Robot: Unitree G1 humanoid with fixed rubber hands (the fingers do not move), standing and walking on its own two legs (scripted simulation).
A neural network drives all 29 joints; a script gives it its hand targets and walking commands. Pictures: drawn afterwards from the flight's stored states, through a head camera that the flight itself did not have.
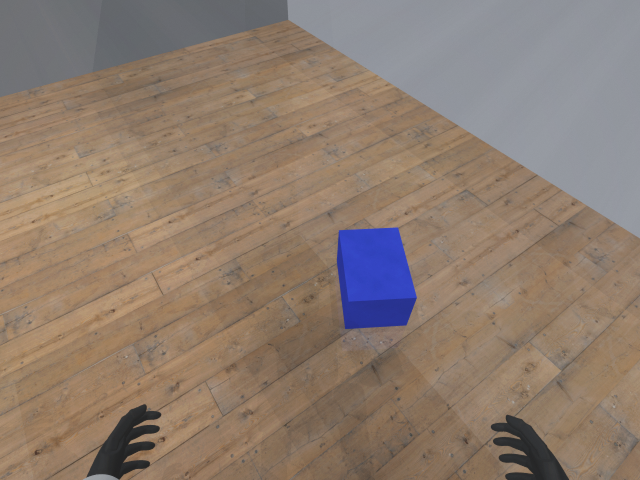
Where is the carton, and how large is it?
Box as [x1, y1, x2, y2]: [337, 227, 416, 328]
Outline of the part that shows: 397,227 339,230 337,265 345,328 406,324 416,296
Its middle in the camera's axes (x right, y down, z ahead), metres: +0.19 +0.15 +1.37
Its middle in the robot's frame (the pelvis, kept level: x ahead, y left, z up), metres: +0.83 -0.19 -0.66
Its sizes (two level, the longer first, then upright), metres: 0.293 0.214 0.183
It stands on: the floor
